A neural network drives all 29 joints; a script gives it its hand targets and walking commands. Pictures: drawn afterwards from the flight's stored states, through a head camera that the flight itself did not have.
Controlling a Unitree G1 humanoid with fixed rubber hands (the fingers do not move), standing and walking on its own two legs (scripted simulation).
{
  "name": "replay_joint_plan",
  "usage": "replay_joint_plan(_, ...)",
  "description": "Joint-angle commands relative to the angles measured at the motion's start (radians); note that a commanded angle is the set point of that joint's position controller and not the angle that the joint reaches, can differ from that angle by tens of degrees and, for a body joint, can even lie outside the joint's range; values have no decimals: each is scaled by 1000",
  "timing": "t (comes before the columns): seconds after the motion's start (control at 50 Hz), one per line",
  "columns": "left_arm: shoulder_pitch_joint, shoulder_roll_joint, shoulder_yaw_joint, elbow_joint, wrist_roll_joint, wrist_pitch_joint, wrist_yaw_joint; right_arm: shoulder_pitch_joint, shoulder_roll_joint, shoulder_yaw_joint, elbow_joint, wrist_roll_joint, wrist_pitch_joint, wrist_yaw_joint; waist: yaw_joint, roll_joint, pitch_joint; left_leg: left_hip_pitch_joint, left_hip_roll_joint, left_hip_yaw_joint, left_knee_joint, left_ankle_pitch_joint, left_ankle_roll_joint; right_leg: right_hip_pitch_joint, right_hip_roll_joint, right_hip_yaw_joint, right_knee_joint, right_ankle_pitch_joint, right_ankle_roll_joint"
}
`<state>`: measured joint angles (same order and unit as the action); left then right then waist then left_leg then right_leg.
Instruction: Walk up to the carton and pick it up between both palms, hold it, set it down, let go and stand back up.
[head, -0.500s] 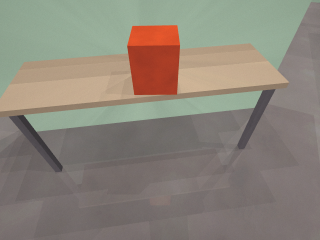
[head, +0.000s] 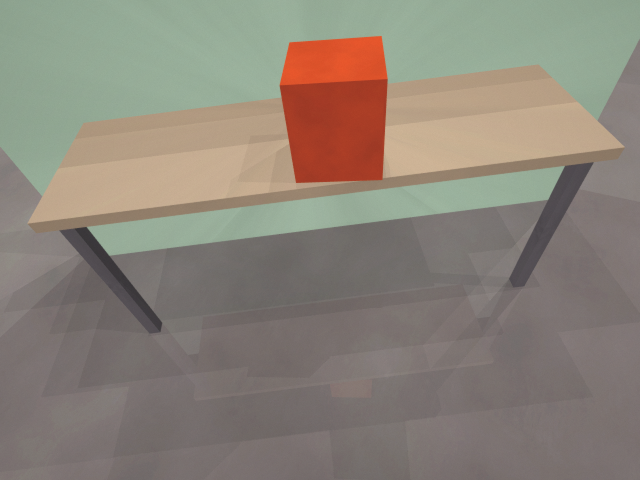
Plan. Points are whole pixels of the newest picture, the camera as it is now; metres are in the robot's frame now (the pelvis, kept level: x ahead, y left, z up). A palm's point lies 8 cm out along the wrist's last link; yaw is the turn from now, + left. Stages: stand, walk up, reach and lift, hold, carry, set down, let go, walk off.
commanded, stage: walk up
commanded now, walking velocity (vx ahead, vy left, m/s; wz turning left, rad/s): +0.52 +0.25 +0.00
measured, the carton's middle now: (336, 112) +0.89 +0.05 -0.02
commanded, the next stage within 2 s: none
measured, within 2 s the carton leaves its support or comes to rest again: neither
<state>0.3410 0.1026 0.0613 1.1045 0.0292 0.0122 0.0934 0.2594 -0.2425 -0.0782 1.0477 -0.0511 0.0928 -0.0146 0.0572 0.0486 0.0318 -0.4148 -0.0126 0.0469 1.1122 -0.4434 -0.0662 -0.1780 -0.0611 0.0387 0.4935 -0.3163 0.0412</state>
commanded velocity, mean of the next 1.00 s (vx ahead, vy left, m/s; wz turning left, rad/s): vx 0.42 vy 0.14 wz -0.02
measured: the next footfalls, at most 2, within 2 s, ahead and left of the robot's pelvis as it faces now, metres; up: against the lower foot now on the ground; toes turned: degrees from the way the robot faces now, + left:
left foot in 0.16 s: +0.05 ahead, +0.22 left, +0.00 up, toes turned +3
right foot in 0.56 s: +0.37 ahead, -0.02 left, +0.00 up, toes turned -12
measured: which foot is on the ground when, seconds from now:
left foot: up 0.00-0.14, down 0.16-0.58, up 0.60-1.00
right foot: down 0.00-0.18, up 0.20-0.54, down 0.56-1.00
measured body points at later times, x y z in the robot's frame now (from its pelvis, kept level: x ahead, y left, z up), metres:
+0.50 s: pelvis +0.16 +0.09 -0.02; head +0.15 +0.08 +0.43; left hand +0.33 +0.31 -0.13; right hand +0.03 -0.11 -0.18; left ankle +0.01 +0.21 -0.74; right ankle +0.25 -0.01 -0.71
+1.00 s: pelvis +0.42 +0.11 -0.01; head +0.46 +0.11 +0.44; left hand +0.33 +0.32 -0.16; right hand +0.55 -0.13 -0.15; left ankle +0.57 +0.24 -0.72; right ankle +0.34 -0.01 -0.74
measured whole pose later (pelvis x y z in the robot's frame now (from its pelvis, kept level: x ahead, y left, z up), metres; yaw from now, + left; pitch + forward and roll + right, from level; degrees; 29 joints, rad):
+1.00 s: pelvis +0.42 +0.11 -0.01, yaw -1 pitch -1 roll -2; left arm 0.43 0.13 0.05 1.12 0.03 -0.07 0.01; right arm 0.09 -0.21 -0.06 0.96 -0.02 -0.02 0.03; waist 0.07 0.04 0.11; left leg -0.54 0.12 0.05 0.67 -0.07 -0.01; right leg -0.05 -0.04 -0.20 0.45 -0.36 0.03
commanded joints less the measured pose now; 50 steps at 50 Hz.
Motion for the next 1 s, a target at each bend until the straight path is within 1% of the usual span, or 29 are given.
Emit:
replay_joint_plan(0.0,-139,185,47,-86,14,-18,-37,-73,7,26,-178,42,-60,80,-99,-407,20,13,84,-91,-147,148,17,-227,-196,84,-292,-265,-55)
replay_joint_plan(0.04,-19,147,42,-49,21,-46,-48,-91,6,23,-164,44,-80,75,-45,-379,50,91,58,-43,-401,109,10,-218,-155,80,-285,-184,-88)
replay_joint_plan(0.06,13,193,60,-34,22,-53,-44,-87,8,17,-168,43,-91,66,-42,-342,109,126,87,-44,-527,59,12,-266,-202,164,-288,-219,-112)
replay_joint_plan(0.08,-13,238,67,-51,15,-54,-51,-29,-10,18,-147,45,-103,56,-60,-341,115,201,57,7,-596,51,0,-255,-183,124,-231,-213,-125)
replay_joint_plan(0.12,-57,248,78,-75,20,-49,-63,237,-62,-1,-34,41,-134,19,-171,-153,35,507,40,29,-773,104,-7,-352,-102,67,101,-341,-119)
replay_joint_plan(0.16,25,56,26,-128,3,-64,-76,356,-197,-17,-4,30,-157,9,-166,484,-21,560,408,-453,-893,-311,17,-643,26,-55,649,-333,-68)
replay_joint_plan(0.18,-68,93,45,-175,-8,-60,-84,328,-207,-22,10,22,-145,9,-199,514,28,390,470,-702,-1091,-618,135,-644,-6,-14,741,-246,-67)
replay_joint_plan(0.2,-178,153,51,-220,-3,-60,-101,227,-174,-16,-21,19,-141,11,-186,373,135,227,499,-806,-1139,-681,213,-661,-48,-2,798,-210,-56)
replay_joint_plan(0.22,-268,186,49,-237,17,-72,-120,186,-116,12,-40,27,-147,17,-175,197,178,191,407,-729,-1110,-519,223,-639,-64,14,775,-111,-71)
replay_joint_plan(0.26,-144,156,36,-186,20,-89,-144,109,-106,16,-77,18,-162,1,-105,127,157,368,306,-355,-947,-88,196,-627,-110,-33,700,-17,-82)
replay_joint_plan(0.28,-116,112,23,-194,1,-92,-149,121,-94,16,-56,20,-170,-1,-91,88,95,425,297,-325,-930,-17,224,-636,-88,-64,684,-18,-74)
replay_joint_plan(0.32,-192,120,25,-202,7,-81,-147,210,-36,39,-17,31,-179,10,-119,32,157,302,273,-276,-958,46,224,-579,-84,-85,657,42,-69)
replay_joint_plan(0.4,-343,143,23,-310,-7,-67,-143,268,-25,57,28,26,-177,0,-139,156,238,292,316,-318,-989,141,277,-627,-94,-117,452,17,-48)
replay_joint_plan(0.48,-262,131,22,-306,-18,-84,-137,200,-29,49,41,22,-186,-3,-41,36,218,222,255,-110,-853,572,223,-339,-30,-191,171,24,-91)
replay_joint_plan(0.52,34,185,55,-198,-1,-91,-113,221,-75,31,48,29,-189,13,86,-83,21,-8,199,10,-499,751,178,213,24,-235,196,173,-102)
replay_joint_plan(0.54,198,267,71,-174,9,-94,-97,294,-30,49,55,44,-197,21,135,-267,-137,-174,111,31,-193,489,148,483,-156,17,127,-16,-128)
replay_joint_plan(0.56,309,357,88,-157,10,-81,-86,365,3,54,32,58,-189,23,137,-540,-263,-215,8,45,82,-56,99,485,-473,548,-198,-279,-208)
replay_joint_plan(0.58,239,376,89,-129,-13,-53,-80,359,-51,35,12,47,-167,19,95,-456,-229,-211,19,-2,174,-93,95,383,-506,740,-338,-536,-307)
replay_joint_plan(0.6,197,316,85,-160,-36,-40,-72,269,-103,15,-1,38,-164,28,120,-483,-188,-207,45,-7,200,-58,106,318,-490,750,-351,-569,-291)
replay_joint_plan(0.64,142,266,53,-162,1,-76,-72,146,-66,8,-9,16,-179,36,100,-288,-87,-242,80,-45,277,36,93,259,-419,512,-262,169,-244)
replay_joint_plan(0.66,56,237,43,-174,8,-88,-70,162,9,26,15,17,-169,35,48,-143,-70,-217,117,-55,262,101,86,166,-390,327,-228,253,-214)
replay_joint_plan(0.68,-27,233,43,-188,3,-91,-76,222,82,43,30,33,-156,28,-3,-138,-41,-169,121,-50,259,131,77,73,-392,200,-209,358,-205)
replay_joint_plan(0.74,-57,173,24,-169,-6,-111,-97,192,84,37,21,28,-126,4,-50,-68,23,-101,121,-53,155,146,68,-28,-330,84,-207,639,-196)
replay_joint_plan(0.8,11,159,5,-110,0,-124,-94,117,78,25,-25,20,-102,14,-69,-97,77,-110,114,-30,-19,202,61,-68,-292,-33,-217,764,-172)
replay_joint_plan(0.86,-86,183,9,-118,2,-125,-84,44,87,36,-65,28,-98,41,-103,-191,98,-70,124,-1,-349,357,52,-67,-211,-151,-202,656,-132)
replay_joint_plan(0.92,1,188,10,-85,-2,-119,-79,-74,47,33,-101,35,-107,60,-39,-224,64,71,112,39,-469,449,56,-85,-231,-101,-213,589,-127)
replay_joint_plan(0.94,55,179,4,-28,-18,-105,-80,-112,57,35,-129,28,-123,55,-57,-306,6,140,110,18,-489,394,50,-65,-170,-136,-177,441,-122)
replay_joint_plan(0.96,9,221,21,-81,-2,-110,-73,-66,1,24,-102,38,-115,62,-40,-212,32,127,103,57,-504,412,66,-62,-277,-69,-203,503,-139)
replay_joint_plan(0.98,28,222,17,-31,-19,-99,-76,-34,17,23,-104,17,-133,50,-111,-245,-28,218,126,16,-553,389,66,-40,-181,-132,-112,359,-113)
